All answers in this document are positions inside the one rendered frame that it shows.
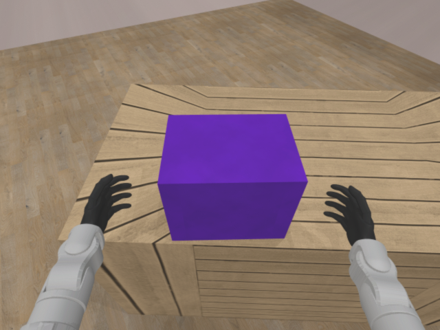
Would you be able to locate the left robot forearm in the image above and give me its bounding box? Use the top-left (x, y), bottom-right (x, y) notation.
top-left (20, 223), bottom-right (105, 330)

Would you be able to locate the right robot forearm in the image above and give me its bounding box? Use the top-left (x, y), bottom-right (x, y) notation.
top-left (349, 239), bottom-right (425, 330)

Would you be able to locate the pedestal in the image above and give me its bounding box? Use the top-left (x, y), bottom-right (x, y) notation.
top-left (58, 84), bottom-right (440, 326)

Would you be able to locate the right robot hand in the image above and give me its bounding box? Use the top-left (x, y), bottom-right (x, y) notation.
top-left (324, 184), bottom-right (376, 246)

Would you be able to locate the carton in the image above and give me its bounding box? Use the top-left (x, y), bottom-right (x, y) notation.
top-left (157, 114), bottom-right (308, 241)

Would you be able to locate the left robot hand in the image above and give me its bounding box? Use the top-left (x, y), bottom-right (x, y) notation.
top-left (80, 174), bottom-right (132, 233)

